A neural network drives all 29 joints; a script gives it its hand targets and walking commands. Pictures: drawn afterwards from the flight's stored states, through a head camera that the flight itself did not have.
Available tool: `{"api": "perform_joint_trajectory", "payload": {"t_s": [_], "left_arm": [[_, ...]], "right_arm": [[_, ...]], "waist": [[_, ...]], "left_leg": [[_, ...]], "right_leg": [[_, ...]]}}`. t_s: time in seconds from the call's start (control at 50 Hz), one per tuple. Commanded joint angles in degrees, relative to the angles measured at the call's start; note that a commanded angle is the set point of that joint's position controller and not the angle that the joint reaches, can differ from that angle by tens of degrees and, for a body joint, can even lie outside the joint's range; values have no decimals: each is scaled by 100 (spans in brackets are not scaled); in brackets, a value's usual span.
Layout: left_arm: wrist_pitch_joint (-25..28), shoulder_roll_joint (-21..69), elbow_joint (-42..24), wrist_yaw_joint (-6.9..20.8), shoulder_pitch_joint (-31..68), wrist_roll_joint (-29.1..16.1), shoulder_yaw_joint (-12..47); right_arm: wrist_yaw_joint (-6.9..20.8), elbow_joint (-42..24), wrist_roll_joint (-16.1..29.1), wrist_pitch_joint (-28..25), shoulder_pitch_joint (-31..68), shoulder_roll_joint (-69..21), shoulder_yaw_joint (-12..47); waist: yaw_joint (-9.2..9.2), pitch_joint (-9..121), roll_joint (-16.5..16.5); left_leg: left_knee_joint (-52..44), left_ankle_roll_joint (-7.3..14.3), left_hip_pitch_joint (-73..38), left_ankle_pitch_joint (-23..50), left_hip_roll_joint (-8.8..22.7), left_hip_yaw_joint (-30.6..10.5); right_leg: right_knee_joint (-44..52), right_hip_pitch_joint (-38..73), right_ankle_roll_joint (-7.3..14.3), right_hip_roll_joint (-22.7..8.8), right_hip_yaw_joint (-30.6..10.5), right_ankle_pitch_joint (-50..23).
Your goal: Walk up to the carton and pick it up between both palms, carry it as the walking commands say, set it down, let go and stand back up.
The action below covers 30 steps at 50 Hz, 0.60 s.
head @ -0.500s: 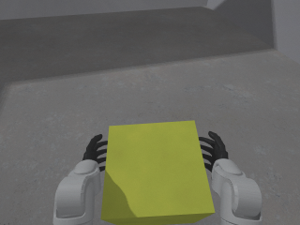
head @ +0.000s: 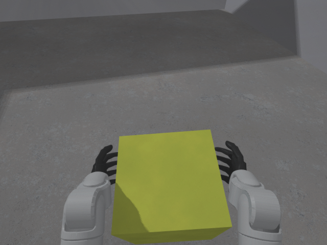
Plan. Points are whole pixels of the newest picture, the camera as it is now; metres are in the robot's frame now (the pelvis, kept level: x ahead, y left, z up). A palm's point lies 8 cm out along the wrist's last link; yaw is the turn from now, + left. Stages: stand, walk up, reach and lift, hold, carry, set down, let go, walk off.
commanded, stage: carry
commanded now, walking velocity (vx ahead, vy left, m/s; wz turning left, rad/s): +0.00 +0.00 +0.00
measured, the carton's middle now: (169, 192) +0.26 -0.01 +0.00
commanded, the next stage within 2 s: hold in 1.10 s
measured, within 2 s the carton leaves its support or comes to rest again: neither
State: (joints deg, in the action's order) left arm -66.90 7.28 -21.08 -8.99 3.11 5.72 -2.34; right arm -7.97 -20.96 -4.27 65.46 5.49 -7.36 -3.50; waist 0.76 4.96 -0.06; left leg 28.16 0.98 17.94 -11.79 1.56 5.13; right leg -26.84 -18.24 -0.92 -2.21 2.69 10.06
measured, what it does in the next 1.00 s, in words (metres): stands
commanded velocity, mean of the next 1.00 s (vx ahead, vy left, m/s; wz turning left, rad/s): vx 0.00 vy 0.00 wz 0.00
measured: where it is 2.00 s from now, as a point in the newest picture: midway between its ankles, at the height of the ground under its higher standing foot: outside the picture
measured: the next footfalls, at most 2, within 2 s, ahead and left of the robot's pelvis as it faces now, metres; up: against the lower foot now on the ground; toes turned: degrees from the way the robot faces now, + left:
none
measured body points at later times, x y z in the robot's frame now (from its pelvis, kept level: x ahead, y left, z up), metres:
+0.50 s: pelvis +0.00 +0.00 +0.00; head -0.01 -0.01 +0.45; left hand +0.26 +0.14 +0.07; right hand +0.27 -0.16 +0.08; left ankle +0.03 +0.11 -0.74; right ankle +0.04 -0.13 -0.74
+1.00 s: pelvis +0.00 -0.01 +0.00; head -0.02 -0.01 +0.45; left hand +0.27 +0.14 +0.07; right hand +0.27 -0.16 +0.08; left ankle +0.03 +0.11 -0.74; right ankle +0.04 -0.13 -0.74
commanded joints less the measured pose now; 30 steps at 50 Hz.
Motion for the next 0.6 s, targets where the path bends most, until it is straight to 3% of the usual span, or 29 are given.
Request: {"api": "perform_joint_trajectory", "payload": {"t_s": [0.0,0.02,0.04,0.06,0.08,0.1,0.12,0.14,0.18,0.2,0.22,0.24,0.26,0.28,0.3,0.32,0.34,0.36,0.38,0.4,0.42,0.44,0.46,0.48,0.5,0.52,0.54,0.56,0.58], "left_arm": [[566,4116,52,900,2826,-1389,2740],[500,4834,-1242,896,3138,-1885,3447],[496,4703,-1050,922,2957,-1847,3294],[485,4728,-823,909,2752,-1797,3222],[461,5110,-1473,913,2942,-2047,3549],[513,4819,-764,921,2933,-1788,3201],[486,4858,-973,882,2732,-1804,3333],[612,4174,205,879,2639,-1346,2659],[781,4223,253,902,2686,-1343,2681],[793,4707,-1334,928,2961,-1924,3300],[762,4746,-930,894,3039,-1848,3177],[679,5274,-1933,873,3237,-2257,3583],[600,4603,-576,871,2751,-1722,3076],[543,4768,-1126,826,2792,-1934,3309],[417,5082,-1767,846,2764,-2214,3729],[446,4172,-264,856,2538,-1649,2971],[322,4953,-1700,843,2538,-2141,3683],[287,4672,-1034,867,2554,-1956,3413],[357,4154,-228,860,2478,-1569,2897],[416,4016,79,887,2442,-1420,2789],[297,4662,-1195,851,2432,-1902,3486],[281,5055,-1542,896,2739,-2054,3727],[412,4543,-530,928,2875,-1710,3077],[650,3783,1080,909,2601,-1103,2172],[811,4211,376,938,2704,-1330,2484],[735,4842,-973,905,2687,-1880,3155],[869,4825,-853,920,3227,-1826,3121],[824,4839,-709,938,3083,-1747,3011],[772,5237,-1402,884,3036,-2007,3357]], "right_arm": [[945,692,1067,-321,1971,-4070,2469],[951,-315,1623,-260,2140,-4977,3214],[932,-301,1548,-276,2074,-4792,3101],[940,-212,1564,-273,2026,-4803,3097],[919,-949,1785,-279,2232,-5158,3419],[925,-173,1520,-318,2226,-4911,3106],[917,-501,1589,-319,2151,-4820,3147],[924,675,1050,-433,1943,-4072,2415],[922,669,1026,-618,2037,-4069,2397],[880,-653,1576,-613,2194,-4779,3138],[898,-274,1489,-577,2222,-4718,2942],[849,-1375,1993,-485,2574,-5368,3565],[875,-56,1472,-452,2050,-4653,2970],[794,-575,1593,-378,2027,-4789,3180],[760,-1325,1774,-268,2001,-5061,3528],[732,338,1103,-285,1549,-4180,2667],[725,-1317,1783,-180,1937,-4976,3581],[736,-669,1438,-144,1767,-4590,3145],[761,33,1198,-208,1855,-4092,2740],[792,612,980,-264,1620,-3966,2504],[778,-768,1509,-140,1689,-4538,3212],[845,-1115,1728,-112,2113,-4978,3508],[842,-41,1307,-225,2092,-4555,2903],[870,1491,738,-447,1935,-3724,1995],[918,586,1101,-578,2347,-4159,2511],[823,-808,1631,-532,2318,-4780,3179],[903,-165,1450,-619,2233,-4859,2892],[918,-134,1554,-604,2399,-5013,3072],[908,-1054,1986,-566,2683,-5396,3546]], "waist": [[-8,977,154],[-32,961,446],[-19,1093,74],[-57,1111,158],[-49,1406,110],[-58,1584,96],[-56,1418,357],[-57,1544,428],[-69,1157,397],[-54,1019,-7],[-70,875,223],[-84,1168,-77],[-70,1183,215],[-63,1409,-106],[-36,1565,-117],[-17,1624,-169],[-37,1502,-88],[-18,1532,-105],[-20,1269,-79],[-11,1300,191],[-22,891,383],[-37,1053,175],[-9,1300,-277],[-20,1314,-169],[-41,1329,-427],[-24,1311,-305],[-42,1349,266],[-43,1372,-89],[-41,1349,28]], "left_leg": [[-593,-69,-441,167,582,-465],[-617,-41,-221,-50,615,-541],[-675,-16,-120,-345,586,-611],[-696,12,-317,-139,629,-616],[-615,48,-487,27,687,-630],[-516,55,-609,193,657,-560],[-523,35,-371,539,639,-561],[-510,104,-518,284,643,-558],[-670,97,-529,-163,648,-518],[-668,26,-274,-371,646,-633],[-914,83,-191,-811,679,-718],[-799,125,-300,-775,676,-664],[-783,74,-327,-491,683,-588],[-663,55,-349,-399,666,-498],[-484,85,-639,136,661,-469],[-357,32,-555,367,596,-424],[-308,-2,-545,376,544,-365],[-277,27,-677,559,575,-365],[-503,79,-508,253,621,-499],[-548,30,-495,35,592,-429],[-718,44,-201,-188,638,-600],[-740,58,-268,-410,643,-655],[-578,54,-315,71,658,-554],[-538,61,-424,110,539,-458],[-450,9,-456,93,555,-502],[-358,-10,-419,289,541,-501],[-464,-2,-327,321,533,-558],[-431,10,-392,197,566,-482],[-446,0,-594,194,585,-472]], "right_leg": [[204,296,175,-470,-325,-537],[294,413,177,-494,-334,-329],[296,510,129,-431,-263,-193],[218,467,160,-409,-228,-285],[129,590,143,-366,-160,-357],[136,640,144,-406,-202,-522],[75,712,143,-425,-195,-683],[84,598,149,-415,-211,-553],[146,348,184,-449,-263,-233],[225,435,215,-443,-248,-169],[202,269,203,-370,-215,148],[276,383,212,-392,-218,167],[187,497,208,-397,-170,-66],[223,686,224,-428,-229,-380],[246,642,203,-505,-249,-708],[214,781,200,-550,-313,-948],[244,645,216,-639,-380,-1089],[168,647,205,-568,-335,-1175],[240,528,176,-524,-220,-611],[212,504,212,-522,-298,-584],[259,323,176,-435,-237,-335],[296,395,208,-408,-268,-111],[289,649,229,-462,-282,-580],[219,603,187,-504,-291,-742],[308,587,231,-506,-343,-654],[293,667,245,-567,-415,-931],[160,625,218,-496,-354,-696],[167,671,218,-499,-255,-668],[220,534,203,-491,-253,-530]]}}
